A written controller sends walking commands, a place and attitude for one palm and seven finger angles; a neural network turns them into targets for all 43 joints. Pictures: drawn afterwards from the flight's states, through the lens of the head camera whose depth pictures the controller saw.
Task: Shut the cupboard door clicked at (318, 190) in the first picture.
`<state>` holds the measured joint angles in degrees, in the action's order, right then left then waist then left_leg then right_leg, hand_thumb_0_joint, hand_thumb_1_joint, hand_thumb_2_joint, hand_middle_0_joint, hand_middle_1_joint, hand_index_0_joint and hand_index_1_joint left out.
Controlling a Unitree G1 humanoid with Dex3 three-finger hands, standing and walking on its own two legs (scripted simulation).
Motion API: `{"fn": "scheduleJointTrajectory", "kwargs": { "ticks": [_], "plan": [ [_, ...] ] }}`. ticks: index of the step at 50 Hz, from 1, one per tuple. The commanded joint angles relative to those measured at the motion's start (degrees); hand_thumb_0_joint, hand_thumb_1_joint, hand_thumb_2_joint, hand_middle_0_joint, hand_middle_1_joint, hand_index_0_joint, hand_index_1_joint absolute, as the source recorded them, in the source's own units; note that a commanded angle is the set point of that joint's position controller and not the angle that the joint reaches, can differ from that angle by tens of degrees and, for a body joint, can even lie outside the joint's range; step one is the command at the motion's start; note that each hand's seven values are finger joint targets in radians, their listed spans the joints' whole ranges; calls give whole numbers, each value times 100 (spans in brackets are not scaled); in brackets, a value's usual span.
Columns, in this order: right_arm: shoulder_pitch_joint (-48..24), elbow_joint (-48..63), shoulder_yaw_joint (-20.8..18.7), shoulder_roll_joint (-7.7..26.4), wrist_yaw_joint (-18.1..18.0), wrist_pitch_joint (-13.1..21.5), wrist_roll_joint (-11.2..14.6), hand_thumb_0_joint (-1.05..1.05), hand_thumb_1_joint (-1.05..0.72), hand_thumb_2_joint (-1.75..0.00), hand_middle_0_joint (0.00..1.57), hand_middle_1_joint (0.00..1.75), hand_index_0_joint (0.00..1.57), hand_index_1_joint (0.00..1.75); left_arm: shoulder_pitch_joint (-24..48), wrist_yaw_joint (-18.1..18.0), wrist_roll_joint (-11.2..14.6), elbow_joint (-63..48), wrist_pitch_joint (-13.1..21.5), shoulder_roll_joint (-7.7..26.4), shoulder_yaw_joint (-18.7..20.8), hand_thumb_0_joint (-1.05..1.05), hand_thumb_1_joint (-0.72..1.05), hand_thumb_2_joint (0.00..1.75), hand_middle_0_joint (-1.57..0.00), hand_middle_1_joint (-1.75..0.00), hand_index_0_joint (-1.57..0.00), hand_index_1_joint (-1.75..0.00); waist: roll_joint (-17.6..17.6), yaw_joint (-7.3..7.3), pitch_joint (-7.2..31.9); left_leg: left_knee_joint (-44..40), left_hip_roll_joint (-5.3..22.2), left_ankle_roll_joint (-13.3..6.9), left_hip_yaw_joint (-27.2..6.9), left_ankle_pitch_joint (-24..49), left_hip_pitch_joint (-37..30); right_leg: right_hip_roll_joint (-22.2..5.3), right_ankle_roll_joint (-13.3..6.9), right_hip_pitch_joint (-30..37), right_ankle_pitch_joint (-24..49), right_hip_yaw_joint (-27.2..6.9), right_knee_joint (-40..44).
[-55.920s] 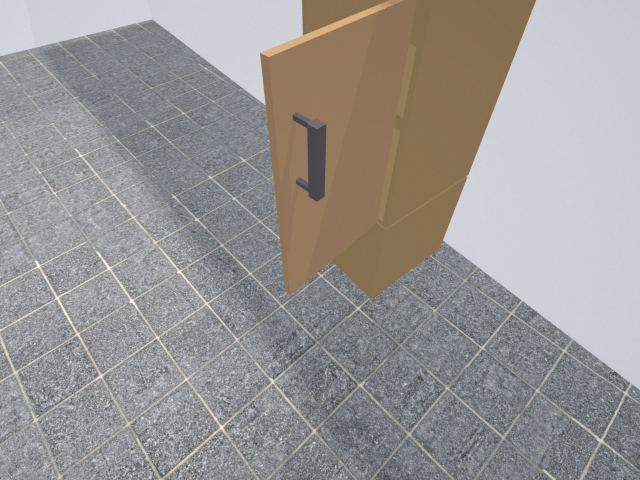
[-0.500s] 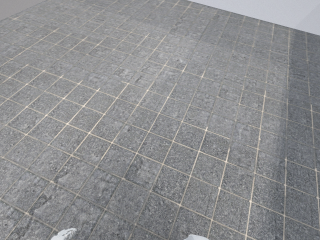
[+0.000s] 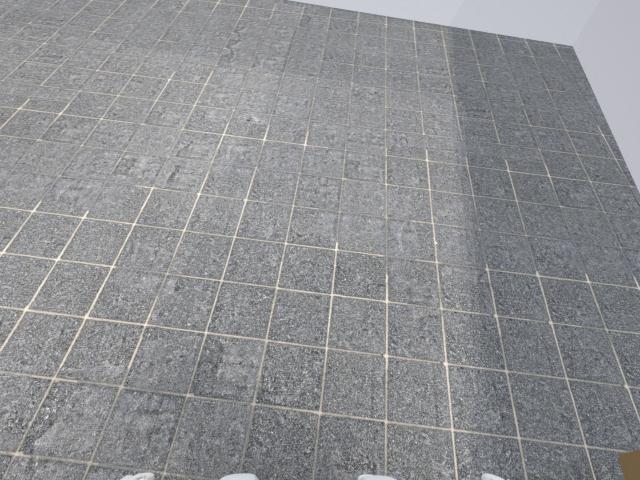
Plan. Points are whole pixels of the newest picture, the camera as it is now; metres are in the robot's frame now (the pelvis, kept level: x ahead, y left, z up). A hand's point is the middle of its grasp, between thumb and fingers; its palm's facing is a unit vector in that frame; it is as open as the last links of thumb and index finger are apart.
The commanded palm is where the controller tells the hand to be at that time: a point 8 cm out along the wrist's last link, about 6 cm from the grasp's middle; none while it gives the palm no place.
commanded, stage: turn to face it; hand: left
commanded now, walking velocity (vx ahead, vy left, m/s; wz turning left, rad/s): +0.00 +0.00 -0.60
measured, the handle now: out of the picture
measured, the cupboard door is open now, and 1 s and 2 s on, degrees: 23 23 23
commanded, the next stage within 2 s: none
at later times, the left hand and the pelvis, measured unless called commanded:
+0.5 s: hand (215, 464) +0.16 +0.15 -0.15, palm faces -0.29 -0.93 -0.25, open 7.4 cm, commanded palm none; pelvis +0.01 -0.02 +0.01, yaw -17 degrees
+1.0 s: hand (279, 396) +0.25 +0.07 -0.15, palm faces -0.57 -0.78 -0.27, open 7.4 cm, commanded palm none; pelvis +0.03 -0.03 -0.01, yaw -36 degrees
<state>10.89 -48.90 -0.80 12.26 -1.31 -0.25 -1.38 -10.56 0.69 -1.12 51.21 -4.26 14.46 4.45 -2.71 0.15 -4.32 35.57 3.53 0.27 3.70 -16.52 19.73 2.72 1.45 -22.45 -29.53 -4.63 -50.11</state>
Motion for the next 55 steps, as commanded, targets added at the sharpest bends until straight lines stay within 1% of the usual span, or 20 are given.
{"fn": "scheduleJointTrajectory", "kwargs": {
  "ticks": [1, 9, 11, 12, 13, 14, 16, 20, 25, 28, 29, 30, 31, 36, 43, 46, 48, 49, 51, 55],
  "plan": [
    [258, 423, -319, 1238, -123, 63, -68, 0, -90, -90, 20, 30, 20, 30, 333, 133, 18, -639, 141, 505, 169, 0, 90, 90, -20, -30, -20, -30, 1332, -75, 500, -1612, 1791, -888, -1199, 2400, -1035, -449, 148, -876, -77, 333, -1605],
    [489, 203, -442, 1334, -46, -27, -48, 0, -90, -90, 20, 30, 20, 30, 480, 200, 3, -693, 138, 300, 71, 0, 90, 90, -20, -30, -20, -30, 1589, -243, 643, -1176, 1721, -683, -137, 2229, -1154, -270, 56, 177, 338, 1036, 688],
    [300, 213, -481, 1369, -21, -54, -20, 0, -90, -90, 20, 30, 20, 30, 108, 183, 8, -581, 178, 369, 96, 0, 90, 90, -20, -30, -20, -30, 1401, -1, 748, -643, 1614, -406, 140, 1857, -864, -200, -26, 924, 1267, 1121, 1798],
    [227, 247, -493, 1300, 5, -63, 21, 0, -90, -90, 20, 30, 20, 30, -253, 157, -9, -479, 218, 587, 148, 0, 90, 90, -20, -30, -20, -30, 979, 175, 850, 7, 1381, -131, 344, 1332, -419, -370, -143, 1631, 1846, 868, 2525],
    [219, 395, -422, 901, 43, -77, 78, 0, -90, -90, 20, 30, 20, 30, -498, 86, -65, -392, 297, 1170, 245, 0, 90, 90, -20, -30, -20, -30, -698, 300, 882, 1145, 697, 267, 801, -373, 726, -1600, -582, 2420, 2681, -709, 3197],
    [-215, 660, -357, 709, 52, -122, 51, 0, -90, -90, 20, 30, 20, 30, -756, 7, -22, -326, 311, 1545, 310, 0, 90, 90, -20, -30, -20, -30, -1366, 510, 623, 2368, 153, 412, 409, -2106, 1551, -2553, -1222, 2096, 3990, -1986, 3267],
    [-322, 553, -356, 778, -32, -157, 63, 0, -90, -90, 20, 30, 20, 30, -399, -104, -10, -386, 310, 1366, 312, 0, 90, 90, -20, -30, -20, -30, -1337, 297, 568, 3199, 280, 392, -415, -1579, 1958, -2239, -1452, 1844, 3336, -2028, 3269],
    [-25, 267, -354, 723, 41, -152, 45, 0, -90, -90, 20, 30, 20, 30, 231, -110, -34, -575, 303, 1001, 195, 0, 90, 90, -20, -30, -20, -30, -572, -40, 662, 2463, 195, 474, -241, -757, 976, -1554, -1155, 1170, 3290, -907, 2981],
    [-88, 375, -331, 635, 29, -109, 89, 0, -90, -90, 20, 30, 20, 30, 27, -81, -53, -496, 275, 1150, 253, 0, 90, 90, -20, -30, -20, -30, -555, 59, 624, 1076, -102, 424, -152, -824, 548, -1509, -1214, 1163, 3168, -1413, 2904],
    [468, 228, -309, 662, -33, -25, 108, 0, -90, -90, 20, 30, 20, 30, 288, -77, 0, -525, 231, 1060, 256, 0, 90, 90, -20, -30, -20, -30, -560, -234, 745, -525, -198, 366, -147, 56, -509, -1233, -862, 701, 3124, -1444, 2443],
    [634, 172, -335, 831, -51, 30, 94, 0, -90, -90, 20, 30, 20, 30, 298, -71, 34, -550, 207, 847, 215, 0, 90, 90, -20, -30, -20, -30, -97, -290, 852, -1359, 115, 264, -447, 397, -1187, -868, -569, 251, 2687, -1192, 1997],
    [774, 192, -414, 1395, -76, 93, -3, 0, -90, -90, 20, 30, 20, 30, 87, -22, 97, -648, 181, 484, 155, 0, 90, 90, -20, -30, -20, -30, 1433, -271, 992, -1817, 1425, -226, -1791, 950, -1838, -41, -195, -649, 1113, -429, 927],
    [893, 282, -439, 1655, -103, 64, -27, 0, -90, -90, 20, 30, 20, 30, 146, 11, 67, -766, 216, 453, 114, 0, 90, 90, -20, -30, -20, -30, 1962, -312, 912, -1891, 2418, -873, -2492, 1867, -1693, 51, -8, -975, -658, 249, -336],
    [253, 389, -312, 1141, -145, 57, -59, 0, -90, -90, 20, 30, 20, 30, 315, 146, 28, -543, 106, 427, 140, 0, 90, 90, -20, -30, -20, -30, 1302, -69, 531, -1401, 1654, -813, -635, 3325, -1416, -434, 198, -949, 92, 423, -1416],
    [465, 169, -461, 1335, -58, -11, -49, 0, -90, -90, 20, 30, 20, 30, 535, 192, 13, -633, 131, 268, 66, 0, 90, 90, -20, -30, -20, -30, 1565, -226, 669, -1096, 1746, -689, -41, 2721, -1360, -289, 56, 104, 396, 995, 642],
    [284, 178, -502, 1323, -6, -50, 11, 0, -90, -90, 20, 30, 20, 30, -82, 157, -9, -456, 214, 514, 126, 0, 90, 90, -20, -30, -20, -30, 1101, 129, 776, -78, 1462, -174, 398, 1892, -653, -278, -128, 1486, 1848, 1005, 2368],
    [-121, 592, -347, 688, 41, -75, 72, 0, -90, -90, 20, 30, 20, 30, -765, 13, -29, -242, 333, 1508, 309, 0, 90, 90, -20, -30, -20, -30, -1437, 485, 812, 2282, 139, 425, 629, -2140, 1568, -2476, -1197, 2563, 4489, -1882, 3087],
    [-357, 670, -327, 798, -7, -144, 53, 0, -90, -90, 20, 30, 20, 30, -920, -53, 25, -233, 290, 1592, 314, 0, 90, 90, -20, -30, -20, -30, -809, 582, 703, 2899, 223, 390, -123, -2067, 1653, -2625, -1503, 2181, 4738, -1906, 2994],
    [-317, 479, -341, 862, -59, -123, 67, 0, -90, -90, 20, 30, 20, 30, -302, -143, 17, -332, 312, 1204, 264, 0, 90, 90, -20, -30, -20, -30, -1267, 272, 681, 3275, 359, 436, -460, -1441, 1960, -2107, -1442, 2197, 4413, -1597, 2913],
    [-36, 267, -324, 699, 31, -165, 56, 0, -90, -90, 20, 30, 20, 30, 159, -123, -22, -510, 318, 1038, 189, 0, 90, 90, -20, -30, -20, -30, -498, -43, 711, 2477, 180, 518, -216, -749, 1009, -1556, -1193, 1348, 3963, -866, 2869]
  ]
}}
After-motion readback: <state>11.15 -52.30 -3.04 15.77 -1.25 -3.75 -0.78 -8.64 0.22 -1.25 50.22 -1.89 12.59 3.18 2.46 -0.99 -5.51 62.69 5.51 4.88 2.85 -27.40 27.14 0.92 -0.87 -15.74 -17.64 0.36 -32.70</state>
